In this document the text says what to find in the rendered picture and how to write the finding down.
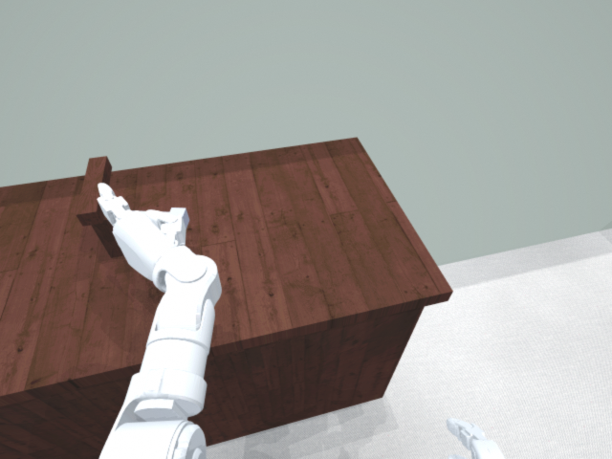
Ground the robot right hand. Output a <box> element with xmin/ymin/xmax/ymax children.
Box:
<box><xmin>447</xmin><ymin>418</ymin><xmax>505</xmax><ymax>459</ymax></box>

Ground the robot left forearm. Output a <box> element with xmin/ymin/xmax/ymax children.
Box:
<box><xmin>99</xmin><ymin>246</ymin><xmax>222</xmax><ymax>459</ymax></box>

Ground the tap lever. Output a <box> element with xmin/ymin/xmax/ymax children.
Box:
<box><xmin>132</xmin><ymin>208</ymin><xmax>189</xmax><ymax>228</ymax></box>

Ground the left robot upper arm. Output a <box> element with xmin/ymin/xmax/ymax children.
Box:
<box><xmin>100</xmin><ymin>420</ymin><xmax>207</xmax><ymax>459</ymax></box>

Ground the counter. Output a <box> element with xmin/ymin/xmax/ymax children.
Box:
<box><xmin>0</xmin><ymin>137</ymin><xmax>453</xmax><ymax>459</ymax></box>

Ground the robot left hand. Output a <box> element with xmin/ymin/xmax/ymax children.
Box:
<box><xmin>97</xmin><ymin>183</ymin><xmax>186</xmax><ymax>281</ymax></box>

